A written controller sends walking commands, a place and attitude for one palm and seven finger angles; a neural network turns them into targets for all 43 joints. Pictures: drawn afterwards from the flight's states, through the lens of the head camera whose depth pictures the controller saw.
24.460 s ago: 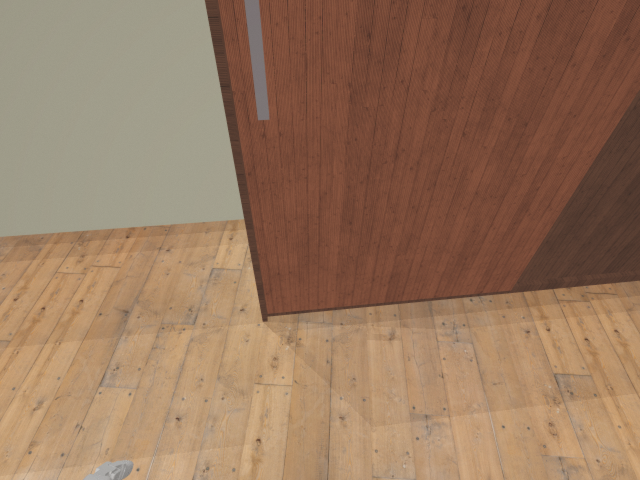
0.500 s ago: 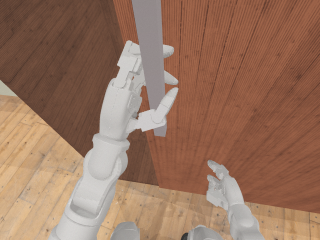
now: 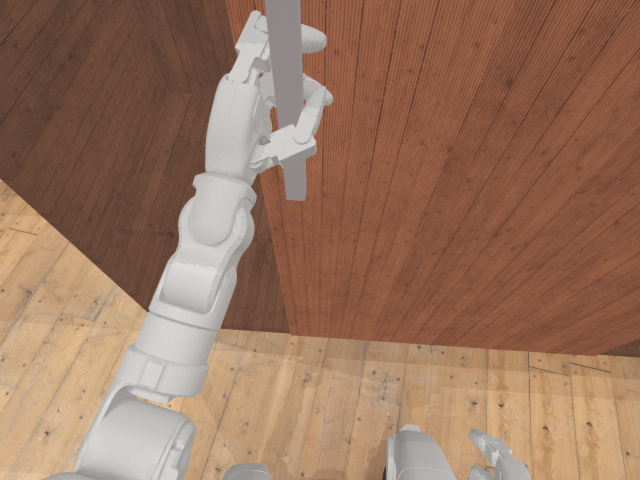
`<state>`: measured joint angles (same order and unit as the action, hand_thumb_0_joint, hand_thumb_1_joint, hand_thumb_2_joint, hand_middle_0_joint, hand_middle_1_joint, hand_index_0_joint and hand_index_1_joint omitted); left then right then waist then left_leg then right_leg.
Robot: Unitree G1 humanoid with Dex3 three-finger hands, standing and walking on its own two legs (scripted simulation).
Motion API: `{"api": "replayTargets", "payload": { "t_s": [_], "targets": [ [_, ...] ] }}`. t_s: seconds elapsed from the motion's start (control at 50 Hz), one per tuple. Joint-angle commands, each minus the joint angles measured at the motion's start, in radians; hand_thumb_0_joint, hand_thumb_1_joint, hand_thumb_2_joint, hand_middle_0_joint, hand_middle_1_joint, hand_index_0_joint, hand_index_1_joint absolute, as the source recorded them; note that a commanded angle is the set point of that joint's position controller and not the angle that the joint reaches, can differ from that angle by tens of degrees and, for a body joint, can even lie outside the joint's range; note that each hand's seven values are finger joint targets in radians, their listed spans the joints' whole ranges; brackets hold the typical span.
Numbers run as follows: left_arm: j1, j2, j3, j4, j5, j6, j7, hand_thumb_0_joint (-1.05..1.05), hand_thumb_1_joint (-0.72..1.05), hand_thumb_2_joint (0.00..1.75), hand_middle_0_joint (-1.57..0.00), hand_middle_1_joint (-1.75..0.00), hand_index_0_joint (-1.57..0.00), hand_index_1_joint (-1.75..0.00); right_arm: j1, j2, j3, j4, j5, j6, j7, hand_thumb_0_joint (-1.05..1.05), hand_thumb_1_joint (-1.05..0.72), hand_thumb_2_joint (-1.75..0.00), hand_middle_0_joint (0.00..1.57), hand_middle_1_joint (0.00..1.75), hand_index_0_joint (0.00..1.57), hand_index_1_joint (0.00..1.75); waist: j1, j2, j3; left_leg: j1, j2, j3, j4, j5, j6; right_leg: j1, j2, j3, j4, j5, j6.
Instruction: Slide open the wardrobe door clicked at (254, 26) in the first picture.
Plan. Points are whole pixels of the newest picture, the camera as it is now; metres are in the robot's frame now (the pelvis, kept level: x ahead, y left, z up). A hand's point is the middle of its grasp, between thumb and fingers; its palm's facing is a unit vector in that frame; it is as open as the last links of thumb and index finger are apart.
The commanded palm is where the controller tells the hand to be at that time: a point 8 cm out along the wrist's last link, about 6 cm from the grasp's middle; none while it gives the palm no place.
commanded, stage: step sideways, sliding the door along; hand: left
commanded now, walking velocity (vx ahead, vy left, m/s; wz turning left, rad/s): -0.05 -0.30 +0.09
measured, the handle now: (292, 85) +0.44 +0.09 +0.22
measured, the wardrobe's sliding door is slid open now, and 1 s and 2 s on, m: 0.38 0.58 0.64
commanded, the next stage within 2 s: stop walking and hold the door there in 1.52 s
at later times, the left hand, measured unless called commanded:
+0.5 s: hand (407, 131) +0.40 -0.02 +0.21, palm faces +0.17 -0.98 -0.06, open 6.3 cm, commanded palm +0.38 -0.03 +0.20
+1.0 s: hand (549, 138) +0.41 -0.14 +0.21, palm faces +0.28 -0.96 -0.06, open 6.6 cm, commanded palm +0.39 -0.18 +0.20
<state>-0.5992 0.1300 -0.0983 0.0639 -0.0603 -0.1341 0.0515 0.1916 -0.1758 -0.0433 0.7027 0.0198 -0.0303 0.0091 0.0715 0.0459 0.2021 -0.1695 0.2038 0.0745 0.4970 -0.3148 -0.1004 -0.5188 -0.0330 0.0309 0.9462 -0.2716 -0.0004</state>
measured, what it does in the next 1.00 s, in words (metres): steps to the right: right foot, then left foot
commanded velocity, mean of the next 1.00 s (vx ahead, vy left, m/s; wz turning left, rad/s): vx -0.01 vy -0.19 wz -0.05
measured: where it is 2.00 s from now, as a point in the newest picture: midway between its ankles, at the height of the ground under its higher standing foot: outside the picture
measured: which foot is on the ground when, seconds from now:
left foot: down 0.00-0.14, up 0.16-0.28, down 0.30-0.66, up 0.68-0.86, down 0.88-1.00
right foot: up 0.00-0.10, down 0.12-0.30, up 0.32-0.62, down 0.64-0.88, up 0.90-1.00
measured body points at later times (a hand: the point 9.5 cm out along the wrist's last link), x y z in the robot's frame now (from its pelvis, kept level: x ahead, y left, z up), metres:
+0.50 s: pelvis -0.02 -0.19 -0.01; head +0.08 -0.15 +0.43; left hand +0.39 +0.04 +0.21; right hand +0.23 -0.37 -0.11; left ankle -0.03 +0.00 -0.74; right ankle +0.03 -0.35 -0.66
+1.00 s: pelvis +0.02 -0.34 +0.00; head +0.12 -0.31 +0.44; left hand +0.39 -0.09 +0.21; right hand +0.27 -0.52 -0.11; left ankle -0.01 -0.24 -0.74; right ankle +0.06 -0.48 -0.68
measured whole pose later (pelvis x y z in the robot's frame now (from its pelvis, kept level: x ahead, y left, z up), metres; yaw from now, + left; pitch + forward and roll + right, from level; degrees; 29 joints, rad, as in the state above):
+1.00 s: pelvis +0.02 -0.34 +0.00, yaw +11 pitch -1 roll -3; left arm -0.71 0.14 -0.03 0.12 -0.06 -0.02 0.14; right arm 0.10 -0.25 -0.06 0.64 0.06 -0.12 0.02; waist 0.14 0.04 0.23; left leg -0.24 0.11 0.14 0.58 -0.33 0.02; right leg -0.46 -0.01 -0.03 0.98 -0.44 0.00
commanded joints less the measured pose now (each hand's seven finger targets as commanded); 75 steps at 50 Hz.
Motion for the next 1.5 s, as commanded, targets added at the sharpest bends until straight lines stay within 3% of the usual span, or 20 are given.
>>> {"api": "replayTargets", "payload": {
  "t_s": [0.0,0.08,0.12,0.16,0.24,0.28,0.3,0.4,0.56,0.6,0.68,0.8,0.86,0.94,1.16,1.22,1.3,1.4,1.46,1.48],
  "targets": [
    [-0.617,-0.125,-0.193,-0.241,0.023,-0.080,-0.068,0.00,0.90,0.90,-0.45,-1.40,-0.45,-1.40,-0.124,-0.168,-0.036,-0.189,0.026,-0.074,-0.014,0.00,-0.90,-0.90,0.20,0.30,0.20,0.30,-0.125,0.235,-0.470,0.304,0.161,-0.004,-0.004,0.796,0.178,0.103,0.035,-0.146,-0.252,-0.024,0.026],
    [-0.652,-0.104,-0.180,-0.229,0.019,-0.085,-0.041,0.00,0.90,0.90,-0.45,-1.40,-0.45,-1.40,-0.160,-0.140,-0.016,-0.189,0.054,-0.086,-0.003,0.00,-0.90,-0.90,0.20,0.30,0.20,0.30,-0.099,0.204,-0.535,0.164,0.071,0.000,0.182,0.540,0.161,0.399,0.018,-0.166,-0.507,0.211,0.018],
    [-0.616,0.036,-0.082,-0.197,0.037,-0.068,0.000,0.00,0.90,0.90,-0.45,-1.40,-0.45,-1.40,-0.186,-0.093,-0.009,-0.182,0.061,-0.084,-0.022,0.00,-0.90,-0.90,0.20,0.30,0.20,0.30,-0.074,-0.221,-0.575,-0.237,-0.111,0.023,0.444,-0.202,0.168,0.683,-0.262,0.091,-0.465,0.860,-0.110],
    [-0.599,0.047,-0.061,-0.218,0.022,-0.057,0.010,0.00,0.90,0.90,-0.45,-1.40,-0.45,-1.40,-0.212,-0.100,-0.016,-0.155,0.044,-0.075,-0.054,0.00,-0.90,-0.90,0.20,0.30,0.20,0.30,-0.047,-0.392,-0.614,-0.340,-0.144,-0.047,0.610,-0.388,0.082,0.760,-0.297,0.100,-0.392,1.089,-0.157],
    [-0.734,-0.096,-0.171,-0.238,0.016,-0.075,0.005,0.00,0.90,0.90,-0.45,-1.40,-0.45,-1.40,-0.191,-0.096,-0.008,-0.120,0.030,-0.077,-0.054,0.00,-0.90,-0.90,0.20,0.30,0.20,0.30,-0.141,-0.252,-0.542,0.009,-0.107,0.038,-0.021,0.111,0.082,0.461,-0.170,-0.105,-0.191,0.855,-0.091],
    [-0.763,-0.136,-0.210,-0.254,-0.012,-0.091,-0.015,0.00,0.90,0.90,-0.45,-1.40,-0.45,-1.40,-0.154,-0.190,-0.055,-0.157,0.018,-0.066,-0.038,0.00,-0.90,-0.90,0.20,0.30,0.20,0.30,-0.142,0.160,-0.605,0.542,0.307,-0.404,-0.041,1.002,0.233,-0.139,-0.018,-0.097,0.129,-0.168,0.000],
    [-0.795,-0.134,-0.202,-0.195,-0.006,-0.088,-0.028,0.00,0.90,0.90,-0.45,-1.40,-0.45,-1.40,-0.166,-0.191,-0.056,-0.169,0.030,-0.070,-0.004,0.00,-0.90,-0.90,0.20,0.30,0.20,0.30,-0.122,0.064,-0.631,0.516,0.396,-0.470,-0.010,0.977,0.305,-0.145,-0.051,0.049,0.242,-0.246,-0.024],
    [-0.832,-0.088,-0.156,-0.101,0.009,-0.053,-0.038,0.00,0.90,0.90,-0.45,-1.40,-0.45,-1.40,-0.182,-0.186,-0.058,-0.165,0.034,-0.053,0.019,0.00,-0.90,-0.90,0.20,0.30,0.20,0.30,-0.110,0.199,-0.511,0.321,0.270,-0.166,-0.047,0.598,0.257,-0.138,-0.074,0.000,0.192,-0.084,0.007],
    [-0.733,-0.022,-0.095,-0.122,-0.015,-0.061,-0.042,0.00,0.90,0.90,-0.45,-1.40,-0.45,-1.40,-0.157,-0.179,-0.042,-0.228,0.049,-0.059,0.003,0.00,-0.90,-0.90,0.20,0.30,0.20,0.30,-0.112,0.285,-0.549,0.284,0.179,0.018,0.058,0.732,0.173,0.175,0.038,-0.162,-0.244,-0.039,0.031],
    [-0.687,0.017,-0.065,-0.138,-0.007,-0.064,-0.031,0.00,0.90,0.90,-0.45,-1.40,-0.45,-1.40,-0.165,-0.158,-0.029,-0.229,0.064,-0.061,0.003,0.00,-0.90,-0.90,0.20,0.30,0.20,0.30,-0.091,0.200,-0.561,0.176,0.109,0.028,0.199,0.535,0.188,0.361,0.039,-0.170,-0.422,0.170,0.031],
    [-0.562,0.159,0.025,-0.219,0.005,-0.040,0.000,0.00,0.90,0.90,-0.45,-1.40,-0.45,-1.40,-0.192,-0.110,-0.016,-0.210,0.047,-0.079,-0.047,0.00,-0.90,-0.90,0.20,0.30,0.20,0.30,-0.043,-0.428,-0.599,-0.300,-0.154,-0.050,0.712,-0.412,0.061,0.638,-0.304,0.188,-0.411,1.222,-0.132],
    [-0.564,-0.006,-0.097,-0.383,0.007,-0.071,0.019,0.00,0.90,0.90,-0.45,-1.40,-0.45,-1.40,-0.203,-0.106,0.000,-0.179,0.030,-0.109,-0.069,0.00,-0.90,-0.90,0.20,0.30,0.20,0.30,-0.087,-0.262,-0.612,-0.066,-0.148,0.035,0.017,0.063,0.065,0.631,-0.195,0.022,-0.238,1.154,-0.089],
    [-0.615,-0.109,-0.210,-0.389,-0.010,-0.085,-0.006,0.00,0.90,0.90,-0.45,-1.40,-0.45,-1.40,-0.171,-0.174,-0.042,-0.223,0.045,-0.116,-0.020,0.00,-0.90,-0.90,0.20,0.30,0.20,0.30,-0.086,0.154,-0.701,0.507,0.287,-0.268,0.036,1.342,0.261,0.024,-0.044,-0.020,-0.003,-0.195,0.014],
    [-0.730,-0.181,-0.280,-0.405,0.014,-0.074,-0.032,0.00,0.90,0.90,-0.45,-1.40,-0.45,-1.40,-0.149,-0.155,-0.028,-0.213,0.041,-0.167,0.019,0.00,-0.90,-0.90,0.20,0.30,0.20,0.30,-0.104,0.229,-0.631,0.474,0.202,-0.033,0.042,1.071,0.224,-0.047,-0.016,-0.016,0.097,-0.179,0.004],
    [-0.556,-0.214,-0.333,-0.392,0.011,-0.041,-0.042,0.00,0.90,0.90,-0.45,-1.40,-0.45,-1.40,-0.132,-0.146,0.007,-0.253,0.020,-0.190,0.015,0.00,-0.90,-0.90,0.20,0.30,0.20,0.30,-0.113,0.218,-0.531,0.426,0.142,0.062,0.097,0.972,0.193,0.086,0.025,-0.122,-0.261,0.034,0.040],
    [-0.535,-0.201,-0.332,-0.423,0.030,-0.043,-0.033,0.00,0.90,0.90,-0.45,-1.40,-0.45,-1.40,-0.167,-0.126,0.021,-0.250,0.028,-0.189,0.005,0.00,-0.90,-0.90,0.20,0.30,0.20,0.30,-0.094,0.076,-0.530,0.254,0.065,0.070,0.239,0.648,0.146,0.293,-0.011,-0.113,-0.449,0.418,0.049],
    [-0.426,-0.127,-0.287,-0.467,0.054,-0.030,-0.009,0.00,0.90,0.90,-0.45,-1.40,-0.45,-1.40,-0.156,-0.103,0.005,-0.237,0.031,-0.154,-0.027,0.00,-0.90,-0.90,0.20,0.30,0.20,0.30,-0.056,-0.418,-0.554,-0.263,-0.202,-0.065,0.581,-0.335,0.089,0.626,-0.299,0.254,-0.392,1.438,-0.051],
    [-0.445,-0.247,-0.389,-0.628,0.031,-0.067,-0.020,0.00,0.90,0.90,-0.45,-1.40,-0.45,-1.40,-0.218,-0.088,0.017,-0.240,0.029,-0.157,-0.014,0.00,-0.90,-0.90,0.20,0.30,0.20,0.30,-0.101,-0.298,-0.607,-0.083,-0.177,-0.011,0.135,0.028,0.087,0.585,-0.169,0.058,-0.255,1.190,-0.066],
    [-0.417,-0.322,-0.485,-0.645,0.014,-0.101,-0.042,0.00,0.90,0.90,-0.45,-1.40,-0.45,-1.40,-0.186,-0.150,-0.020,-0.300,0.038,-0.161,0.033,0.00,-0.90,-0.90,0.20,0.30,0.20,0.30,-0.083,0.134,-0.706,0.486,0.208,-0.207,0.110,1.351,0.227,0.006,-0.047,-0.002,0.036,-0.168,0.011],
    [-0.376,-0.338,-0.476,-0.548,0.034,-0.100,-0.054,0.00,0.90,0.90,-0.45,-1.40,-0.45,-1.40,-0.151,-0.160,-0.032,-0.297,0.045,-0.168,0.049,0.00,-0.90,-0.90,0.20,0.30,0.20,0.30,-0.069,0.079,-0.701,0.498,0.206,-0.117,0.145,1.292,0.257,-0.051,-0.022,0.030,0.128,-0.251,-0.004]
  ]
}}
